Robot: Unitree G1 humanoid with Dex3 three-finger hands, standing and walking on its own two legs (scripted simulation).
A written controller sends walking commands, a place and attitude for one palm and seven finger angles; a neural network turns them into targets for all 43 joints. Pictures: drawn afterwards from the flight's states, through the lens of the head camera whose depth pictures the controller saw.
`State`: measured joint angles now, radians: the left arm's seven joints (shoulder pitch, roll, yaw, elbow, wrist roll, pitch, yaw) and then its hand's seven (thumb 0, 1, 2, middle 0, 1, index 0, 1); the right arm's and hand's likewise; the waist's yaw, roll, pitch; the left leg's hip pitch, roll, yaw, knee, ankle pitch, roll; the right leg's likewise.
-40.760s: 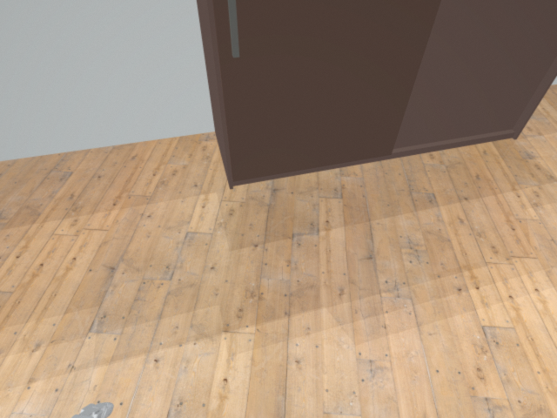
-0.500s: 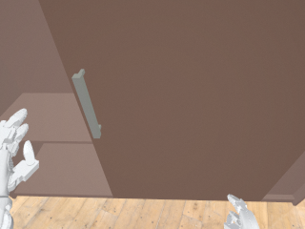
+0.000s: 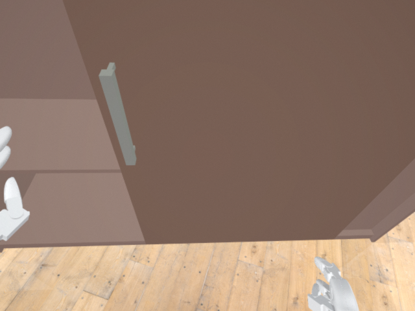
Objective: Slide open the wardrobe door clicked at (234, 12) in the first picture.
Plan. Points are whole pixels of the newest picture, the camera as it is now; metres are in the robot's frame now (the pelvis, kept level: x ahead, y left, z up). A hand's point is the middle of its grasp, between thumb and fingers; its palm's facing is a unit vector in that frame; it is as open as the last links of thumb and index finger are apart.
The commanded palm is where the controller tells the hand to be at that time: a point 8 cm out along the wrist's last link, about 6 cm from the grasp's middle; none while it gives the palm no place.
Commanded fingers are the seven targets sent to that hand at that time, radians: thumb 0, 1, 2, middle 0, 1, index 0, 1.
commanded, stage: step back with the hand held close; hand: left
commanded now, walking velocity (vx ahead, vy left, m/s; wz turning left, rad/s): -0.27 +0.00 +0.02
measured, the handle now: (122, 119) +0.50 +0.25 +0.08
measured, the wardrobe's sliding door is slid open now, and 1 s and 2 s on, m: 0.68 0.68 0.68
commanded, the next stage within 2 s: stop stepping back and stand still in 0.64 s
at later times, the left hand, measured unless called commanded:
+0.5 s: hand out of the picture +0.10 +0.36 +0.18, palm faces +0.47 -0.80 -0.37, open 7.4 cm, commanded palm +0.03 +0.39 +0.18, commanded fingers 0.00 0.90 0.90 -0.20 -0.30 -0.20 -0.30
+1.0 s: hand out of the picture -0.06 +0.49 +0.20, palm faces +0.30 -0.80 -0.51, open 7.4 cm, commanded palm -0.07 +0.53 +0.18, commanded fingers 0.00 0.90 0.90 -0.20 -0.30 -0.20 -0.30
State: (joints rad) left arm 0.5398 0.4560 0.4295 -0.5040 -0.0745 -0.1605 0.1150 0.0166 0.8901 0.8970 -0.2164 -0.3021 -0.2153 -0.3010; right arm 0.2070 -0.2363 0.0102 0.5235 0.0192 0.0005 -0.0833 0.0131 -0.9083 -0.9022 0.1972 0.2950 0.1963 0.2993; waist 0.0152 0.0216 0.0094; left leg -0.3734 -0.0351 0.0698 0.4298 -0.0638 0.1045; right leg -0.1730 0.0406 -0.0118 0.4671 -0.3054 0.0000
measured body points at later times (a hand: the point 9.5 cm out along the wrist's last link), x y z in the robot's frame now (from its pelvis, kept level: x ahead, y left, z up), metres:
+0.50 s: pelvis -0.09 +0.08 -0.01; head -0.08 +0.13 +0.44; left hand +0.07 +0.40 +0.20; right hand +0.12 -0.14 -0.05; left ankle +0.11 +0.07 -0.72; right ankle -0.15 -0.07 -0.70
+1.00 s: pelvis -0.24 +0.25 -0.01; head -0.23 +0.32 +0.43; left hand -0.08 +0.53 +0.22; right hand -0.11 +0.00 -0.06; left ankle -0.21 +0.30 -0.64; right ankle -0.30 +0.12 -0.73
